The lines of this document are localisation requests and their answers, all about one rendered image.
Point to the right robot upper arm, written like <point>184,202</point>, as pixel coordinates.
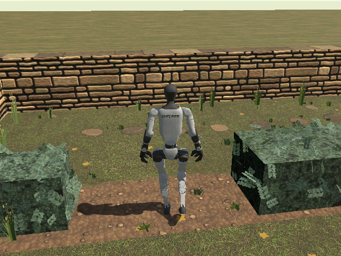
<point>190,121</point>

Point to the left robot upper arm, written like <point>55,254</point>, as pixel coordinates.
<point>151,121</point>

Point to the right robot forearm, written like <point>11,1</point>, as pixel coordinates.
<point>196,141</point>

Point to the left robot forearm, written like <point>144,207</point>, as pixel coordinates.
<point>146,141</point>

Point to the robot right shin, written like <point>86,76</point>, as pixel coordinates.
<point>182,190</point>

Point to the robot right thigh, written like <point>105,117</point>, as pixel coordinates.
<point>183,156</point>

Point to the robot right hand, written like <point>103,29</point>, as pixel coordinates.
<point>197,153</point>

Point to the robot left hand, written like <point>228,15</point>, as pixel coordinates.
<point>144,154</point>

